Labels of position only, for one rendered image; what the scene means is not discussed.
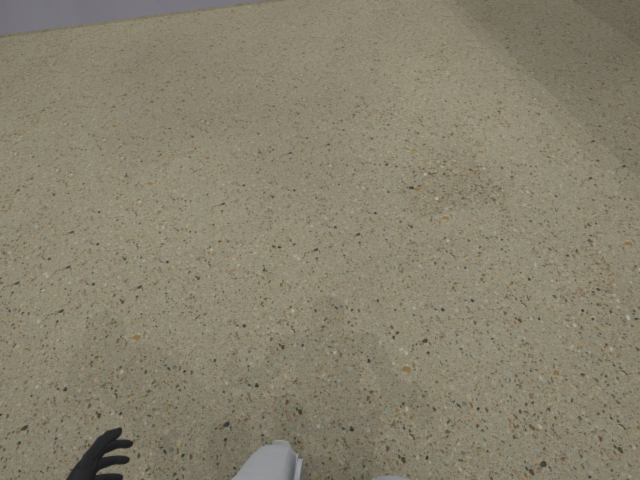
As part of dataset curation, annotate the robot left shin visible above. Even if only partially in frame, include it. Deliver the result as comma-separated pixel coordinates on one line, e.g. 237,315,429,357
273,440,292,449

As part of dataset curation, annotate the robot left hand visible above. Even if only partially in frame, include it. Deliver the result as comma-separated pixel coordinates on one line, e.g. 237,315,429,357
66,427,133,480

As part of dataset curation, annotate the robot left thigh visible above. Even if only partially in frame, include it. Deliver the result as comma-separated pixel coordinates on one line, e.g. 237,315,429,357
231,444,303,480

